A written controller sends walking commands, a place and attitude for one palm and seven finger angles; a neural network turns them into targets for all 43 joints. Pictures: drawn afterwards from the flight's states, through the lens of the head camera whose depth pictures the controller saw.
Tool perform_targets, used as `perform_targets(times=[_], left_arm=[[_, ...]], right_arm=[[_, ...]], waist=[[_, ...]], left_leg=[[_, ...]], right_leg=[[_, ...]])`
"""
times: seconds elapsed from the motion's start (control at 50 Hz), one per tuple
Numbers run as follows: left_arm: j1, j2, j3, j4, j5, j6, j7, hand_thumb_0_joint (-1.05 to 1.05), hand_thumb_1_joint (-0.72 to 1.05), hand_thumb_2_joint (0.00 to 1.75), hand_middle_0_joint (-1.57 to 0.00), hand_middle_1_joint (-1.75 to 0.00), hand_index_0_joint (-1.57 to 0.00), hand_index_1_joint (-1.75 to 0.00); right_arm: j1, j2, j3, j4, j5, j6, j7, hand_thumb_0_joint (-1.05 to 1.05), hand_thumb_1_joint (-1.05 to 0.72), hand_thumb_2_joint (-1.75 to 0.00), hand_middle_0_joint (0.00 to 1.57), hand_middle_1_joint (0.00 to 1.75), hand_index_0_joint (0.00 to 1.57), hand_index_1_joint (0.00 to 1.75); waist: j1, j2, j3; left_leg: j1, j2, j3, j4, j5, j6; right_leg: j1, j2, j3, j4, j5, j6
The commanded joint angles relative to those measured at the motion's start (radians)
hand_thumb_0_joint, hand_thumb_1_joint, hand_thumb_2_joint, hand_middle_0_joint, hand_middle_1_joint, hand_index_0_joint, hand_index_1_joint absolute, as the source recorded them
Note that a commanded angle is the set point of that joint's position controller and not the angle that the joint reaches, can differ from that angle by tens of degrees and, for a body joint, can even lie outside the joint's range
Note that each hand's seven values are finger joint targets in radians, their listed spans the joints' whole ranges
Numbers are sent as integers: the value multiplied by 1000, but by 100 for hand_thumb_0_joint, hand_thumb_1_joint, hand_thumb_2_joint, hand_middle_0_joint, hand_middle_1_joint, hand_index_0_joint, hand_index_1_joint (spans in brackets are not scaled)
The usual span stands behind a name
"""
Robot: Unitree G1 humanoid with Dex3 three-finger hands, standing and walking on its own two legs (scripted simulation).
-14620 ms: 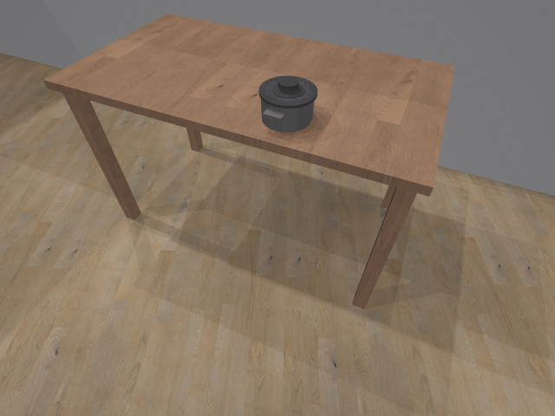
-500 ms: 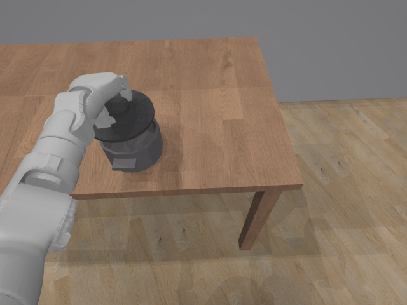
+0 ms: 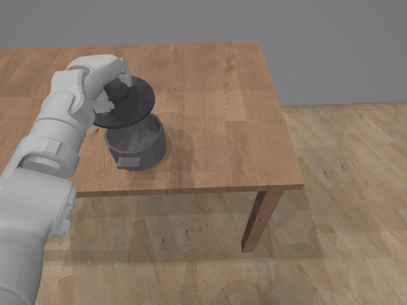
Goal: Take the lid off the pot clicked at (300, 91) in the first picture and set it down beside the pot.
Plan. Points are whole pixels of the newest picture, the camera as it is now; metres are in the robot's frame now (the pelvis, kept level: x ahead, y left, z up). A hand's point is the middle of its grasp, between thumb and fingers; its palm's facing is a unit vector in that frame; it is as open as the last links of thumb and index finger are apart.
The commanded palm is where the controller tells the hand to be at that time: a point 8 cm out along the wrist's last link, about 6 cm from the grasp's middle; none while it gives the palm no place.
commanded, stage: lift the lid straight up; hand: left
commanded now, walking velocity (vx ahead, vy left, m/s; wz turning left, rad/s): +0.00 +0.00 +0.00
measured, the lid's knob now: (116, 92) +0.52 +0.18 +0.13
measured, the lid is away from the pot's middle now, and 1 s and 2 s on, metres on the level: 0.01 0.03 0.15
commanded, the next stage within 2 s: move the lid sideways beside the pot in 0.70 s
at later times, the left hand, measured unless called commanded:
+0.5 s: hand (98, 79) +0.48 +0.19 +0.19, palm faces -0.28 -0.05 -0.96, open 8.7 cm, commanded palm +0.48 +0.18 +0.26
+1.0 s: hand (92, 77) +0.49 +0.20 +0.19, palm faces -0.30 -0.07 -0.95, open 8.7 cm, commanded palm +0.48 +0.21 +0.26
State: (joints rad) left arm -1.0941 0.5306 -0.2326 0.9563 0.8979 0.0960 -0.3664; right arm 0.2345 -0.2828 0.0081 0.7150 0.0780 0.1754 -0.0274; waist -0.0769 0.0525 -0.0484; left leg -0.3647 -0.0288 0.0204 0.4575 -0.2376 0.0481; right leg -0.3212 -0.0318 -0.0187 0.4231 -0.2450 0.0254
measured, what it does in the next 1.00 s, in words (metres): stands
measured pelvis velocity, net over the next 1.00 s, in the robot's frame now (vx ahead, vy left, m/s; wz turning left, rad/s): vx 0.00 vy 0.00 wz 0.00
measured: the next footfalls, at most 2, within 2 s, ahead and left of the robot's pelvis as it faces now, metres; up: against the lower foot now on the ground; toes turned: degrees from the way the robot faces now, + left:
none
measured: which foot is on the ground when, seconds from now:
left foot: down 0.00-1.00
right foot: down 0.00-1.00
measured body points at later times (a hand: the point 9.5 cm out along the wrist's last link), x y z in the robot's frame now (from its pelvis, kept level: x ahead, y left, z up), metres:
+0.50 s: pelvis +0.00 +0.00 +0.00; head +0.04 -0.02 +0.45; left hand +0.49 +0.19 +0.25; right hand +0.08 -0.26 -0.13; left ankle -0.01 +0.09 -0.74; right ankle -0.03 -0.14 -0.74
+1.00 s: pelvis +0.00 +0.00 +0.00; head +0.05 -0.01 +0.45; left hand +0.50 +0.20 +0.24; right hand +0.07 -0.27 -0.13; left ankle -0.01 +0.09 -0.74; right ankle -0.03 -0.14 -0.74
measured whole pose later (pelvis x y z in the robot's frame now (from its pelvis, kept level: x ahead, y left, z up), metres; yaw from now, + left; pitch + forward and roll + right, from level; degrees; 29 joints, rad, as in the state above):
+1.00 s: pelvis +0.00 +0.00 +0.00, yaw +0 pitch +8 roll -1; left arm -1.21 0.58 -0.21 1.00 0.92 0.14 -0.45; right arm 0.23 -0.29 0.02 0.71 0.08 0.17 -0.02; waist -0.09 0.05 -0.04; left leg -0.36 -0.03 0.02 0.44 -0.23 0.05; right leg -0.31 -0.03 -0.02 0.40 -0.23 0.03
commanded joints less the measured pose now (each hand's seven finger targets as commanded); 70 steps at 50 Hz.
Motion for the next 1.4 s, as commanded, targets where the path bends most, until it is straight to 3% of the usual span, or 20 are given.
perform_targets(times=[0.0, 0.08, 0.14, 0.24, 0.26, 0.32, 0.36, 0.42, 0.56, 0.68, 0.76, 0.9, 0.94, 1.0, 1.06, 1.1, 1.14, 1.2, 1.24, 1.38], left_arm=[[-625, 269, 102, -235, 12, 8, 33, 0, 64, 101, -88, -119, -64, -97], [-609, 283, 121, -262, 19, 0, 27, 0, 64, 101, -88, -119, -64, -97], [-578, 248, 90, -160, 6, 28, 15, 0, 64, 101, -88, -119, -64, -97], [-669, 307, 124, -285, 27, 17, 9, 0, 64, 101, -88, -119, -64, -97], [-644, 252, 86, -266, 15, 21, 2, 0, 64, 101, -88, -119, -64, -97], [-636, 294, 113, -210, 11, 37, -10, 0, 64, 101, -88, -119, -64, -97], [-692, 201, 38, -268, 5, 41, -21, 0, 64, 101, -88, -119, -64, -97], [-671, 302, 116, -246, 21, 40, -23, 0, 64, 101, -88, -119, -64, -97], [-693, 181, 14, -177, 8, 65, -46, 0, 64, 101, -88, -119, -64, -97], [-762, 266, 78, -247, 24, 48, -37, 0, 64, 101, -88, -119, -64, -97], [-715, 240, 62, -204, 18, 51, -34, 0, 64, 101, -88, -119, -64, -97], [-716, 358, 138, -194, 49, 43, -27, 0, 64, 101, -88, -119, -64, -97], [-663, 315, 102, -109, 41, 48, -38, 0, 64, 101, -88, -119, -64, -97], [-698, 374, 132, -166, 45, 33, -44, 0, 64, 101, -88, -119, -64, -97], [-704, 316, 83, -207, 32, 21, -58, 0, 64, 101, -88, -119, -64, -97], [-695, 394, 141, -208, 37, 9, -60, 0, 64, 101, -88, -119, -64, -97], [-667, 389, 128, -166, 31, 6, -67, 0, 64, 101, -88, -119, -64, -97], [-700, 379, 115, -232, 37, -6, -68, 0, 64, 101, -88, -119, -64, -97], [-665, 423, 149, -181, 32, -10, -73, 0, 64, 101, -88, -119, -64, -97], [-637, 445, 152, -201, 19, -38, -85, 0, 64, 101, -88, -119, -64, -97]], right_arm=[[4, -152, -41, -89, -1, -26, -4, 0, -90, -90, 20, 30, 20, 30], [8, -146, -46, -99, -7, -34, 1, 0, -90, -90, 20, 30, 20, 30], [4, -152, -39, -87, 3, -26, 0, 0, -90, -90, 20, 30, 20, 30], [-5, -149, -45, -105, -7, -37, 2, 0, -90, -90, 20, 30, 20, 30], [-5, -145, -45, -110, -5, -37, 3, 0, -90, -90, 20, 30, 20, 30], [-7, -153, -38, -99, -1, -30, 4, 0, -90, -90, 20, 30, 20, 30], [-19, -148, -43, -104, 3, -34, 7, 0, -90, -90, 20, 30, 20, 30], [-14, -149, -39, -108, -5, -34, 6, 0, -90, -90, 20, 30, 20, 30], [-25, -153, -34, -94, 6, -29, 7, 0, -90, -90, 20, 30, 20, 30], [-9, -153, -38, -95, -5, -39, 4, 0, -90, -90, 20, 30, 20, 30], [-13, -152, -37, -100, -2, -38, 2, 0, -90, -90, 20, 30, 20, 30], [-4, -156, -36, -102, -3, -35, 0, 0, -90, -90, 20, 30, 20, 30], [-3, -154, -32, -99, 5, -31, -5, 0, -90, -90, 20, 30, 20, 30], [-1, -163, -36, -105, 4, -28, -3, 0, -90, -90, 20, 30, 20, 30], [2, -160, -44, -111, 7, -30, -4, 0, -90, -90, 20, 30, 20, 30], [14, -166, -43, -107, 3, -28, -3, 0, -90, -90, 20, 30, 20, 30], [15, -166, -39, -101, 10, -24, -5, 0, -90, -90, 20, 30, 20, 30], [14, -166, -45, -104, 7, -24, 1, 0, -90, -90, 20, 30, 20, 30], [30, -172, -44, -94, 11, -25, -2, 0, -90, -90, 20, 30, 20, 30], [32, -176, -43, -94, 15, -21, -1, 0, -90, -90, 20, 30, 20, 30]], waist=[[-12, -32, -436], [-5, -13, -473], [-10, -80, -359], [-3, 4, -488], [-10, -9, -465], [-5, -61, -405], [-17, -24, -418], [-2, -39, -457], [-23, -41, -376], [-11, -25, -476], [-10, -30, -449], [1, -30, -472], [-10, -76, -405], [-7, -37, -445], [-16, -10, -453], [-7, -23, -476], [-13, -38, -422], [-12, 39, -458], [-12, -18, -423], [-11, 5, -423]], left_leg=[[320, -11, -43, 1, 408, 21], [367, -9, -59, 16, 509, 16], [275, -12, -34, -15, 344, 23], [380, -13, -55, 8, 492, 20], [374, -13, -60, 10, 522, 17], [304, -17, -38, -9, 399, 24], [349, -13, -46, -1, 456, 23], [352, -19, -51, 3, 468, 23], [315, -16, -45, -13, 394, 18], [372, -14, -58, 3, 459, 17], [344, -18, -48, 1, 466, 20], [331, -16, -46, 2, 454, 23], [282, -16, -33, -7, 387, 28], [308, -17, -41, 2, 428, 29], [346, -13, -45, 18, 491, 31], [350, -14, -47, 22, 498, 34], [313, -13, -39, 15, 447, 35], [376, -10, -56, 29, 522, 28], [343, -8, -48, 24, 459, 33], [354, -3, -59, 33, 513, 28]], right_leg=[[66, 51, -23, -11, 363, -65], [68, 54, -23, -4, 388, -65], [54, 53, -30, -26, 326, -63], [82, 52, -20, -10, 393, -67], [66, 54, -24, -14, 396, -67], [84, 51, -25, -21, 377, -64], [53, 49, -26, -22, 381, -65], [94, 52, -21, -16, 397, -64], [35, 51, -34, -27, 337, -66], [67, 51, -27, -14, 372, -64], [65, 51, -27, -21, 391, -66], [101, 51, -19, -15, 400, -64], [87, 52, -25, -25, 370, -60], [97, 51, -21, -18, 389, -61], [70, 53, -25, -24, 402, -61], [91, 54, -19, -18, 415, -56], [81, 53, -25, -24, 396, -55], [48, 58, -28, -20, 379, -59], [56, 59, -32, -28, 362, -57], [45, 59, -33, -23, 370, -55]])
